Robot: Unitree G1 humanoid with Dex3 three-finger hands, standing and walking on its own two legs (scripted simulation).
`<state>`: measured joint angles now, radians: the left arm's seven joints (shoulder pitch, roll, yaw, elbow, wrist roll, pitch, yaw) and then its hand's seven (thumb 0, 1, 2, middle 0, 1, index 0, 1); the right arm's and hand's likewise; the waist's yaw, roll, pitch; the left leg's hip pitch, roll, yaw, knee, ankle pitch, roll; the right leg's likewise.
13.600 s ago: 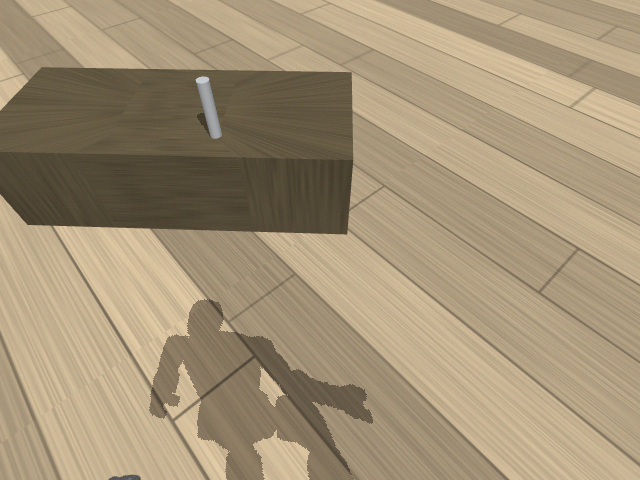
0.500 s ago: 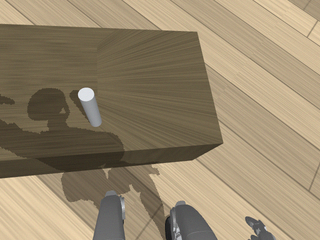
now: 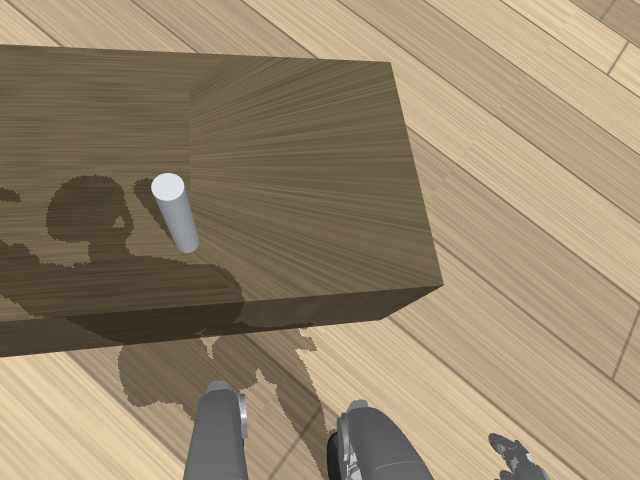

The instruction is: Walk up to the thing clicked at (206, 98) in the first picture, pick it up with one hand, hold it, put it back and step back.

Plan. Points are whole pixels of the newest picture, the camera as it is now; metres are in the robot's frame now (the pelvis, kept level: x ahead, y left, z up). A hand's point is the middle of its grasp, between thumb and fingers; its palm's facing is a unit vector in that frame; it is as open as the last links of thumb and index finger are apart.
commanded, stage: go down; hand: left
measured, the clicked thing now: (179, 218) +0.48 +0.18 -0.18
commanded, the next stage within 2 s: approach in 0.30 s
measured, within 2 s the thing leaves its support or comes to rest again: neither
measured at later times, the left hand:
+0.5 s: hand out of the picture +0.43 +0.39 +0.08, palm faces +0.16 -0.99 +0.02, open 17.0 cm
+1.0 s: hand (88, 218) +0.46 +0.30 -0.13, palm faces +0.08 -1.00 +0.05, open 17.6 cm
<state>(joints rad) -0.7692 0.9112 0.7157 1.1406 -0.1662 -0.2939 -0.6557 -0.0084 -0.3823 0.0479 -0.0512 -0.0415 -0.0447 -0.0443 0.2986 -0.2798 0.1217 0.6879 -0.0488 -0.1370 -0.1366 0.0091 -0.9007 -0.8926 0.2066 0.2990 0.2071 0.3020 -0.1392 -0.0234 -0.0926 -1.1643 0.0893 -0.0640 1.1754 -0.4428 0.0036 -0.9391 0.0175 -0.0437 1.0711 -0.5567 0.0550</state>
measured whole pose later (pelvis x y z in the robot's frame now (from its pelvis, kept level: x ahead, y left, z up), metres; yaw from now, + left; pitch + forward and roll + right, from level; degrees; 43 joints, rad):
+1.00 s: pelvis -0.03 -0.01 -0.12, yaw -3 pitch +35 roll -8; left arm -0.83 0.76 0.68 1.17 -0.16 -0.53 -0.58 -0.01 -0.57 0.04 -0.03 -0.07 -0.03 -0.07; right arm 0.19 -0.27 0.12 0.67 -0.11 -0.12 -0.04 0.01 -0.89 -0.89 0.20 0.30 0.20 0.30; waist -0.18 -0.04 -0.12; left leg -1.71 0.09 -0.11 1.64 -0.55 -0.01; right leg -1.49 0.03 -0.05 1.60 -0.73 0.04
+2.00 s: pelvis -0.06 -0.03 -0.22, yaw -7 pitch +35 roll -7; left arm -0.86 0.54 0.50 0.98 -0.08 -0.46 -0.18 -0.01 -0.60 0.01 -0.06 -0.03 -0.07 -0.02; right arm 0.14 -0.25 0.06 0.68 -0.09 0.05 0.03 0.01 -0.93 -0.90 0.20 0.30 0.20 0.30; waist -0.13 -0.01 -0.13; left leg -2.01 0.13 -0.15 1.95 -0.57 -0.05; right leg -1.81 0.09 -0.05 1.96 -0.78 0.03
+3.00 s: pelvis -0.07 -0.03 -0.24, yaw -8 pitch +35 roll -7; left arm -0.89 0.57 0.50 1.01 -0.09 -0.47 -0.21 0.00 0.07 0.90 -0.98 -1.04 -1.02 -1.04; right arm 0.14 -0.25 0.07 0.66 -0.08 0.08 0.04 0.01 -0.91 -0.89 0.20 0.30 0.20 0.30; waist -0.13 0.00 -0.12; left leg -2.07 0.13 -0.16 2.02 -0.57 -0.05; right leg -1.88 0.10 -0.04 2.05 -0.79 0.03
